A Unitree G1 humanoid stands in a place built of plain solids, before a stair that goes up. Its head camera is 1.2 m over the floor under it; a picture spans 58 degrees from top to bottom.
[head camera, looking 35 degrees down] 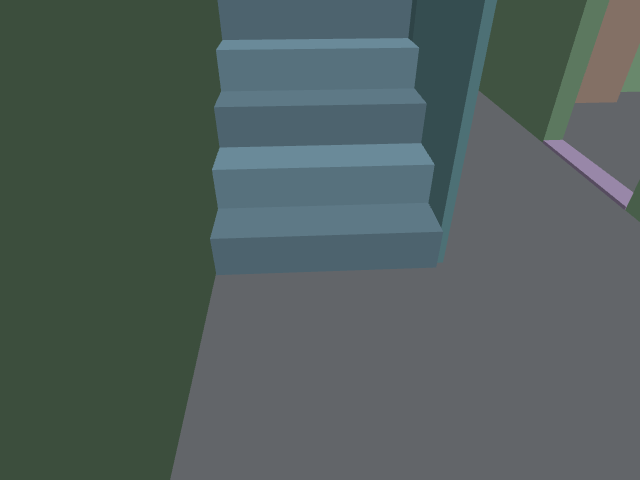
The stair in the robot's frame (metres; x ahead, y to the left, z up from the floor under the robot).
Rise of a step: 0.19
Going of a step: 0.24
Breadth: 0.97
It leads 3 degrees to the left of straight ahead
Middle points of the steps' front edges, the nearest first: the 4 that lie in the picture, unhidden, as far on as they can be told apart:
1.48 -0.03 0.19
1.72 -0.02 0.38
1.96 -0.01 0.58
2.20 0.01 0.77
